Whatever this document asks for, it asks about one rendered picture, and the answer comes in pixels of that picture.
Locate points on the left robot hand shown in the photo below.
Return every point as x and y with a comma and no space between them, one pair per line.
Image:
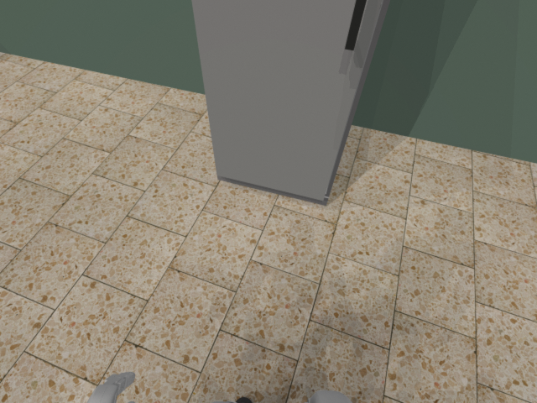
113,386

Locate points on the fridge door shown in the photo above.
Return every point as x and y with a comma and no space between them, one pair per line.
279,86

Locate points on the handle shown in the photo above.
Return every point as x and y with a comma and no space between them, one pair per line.
355,24

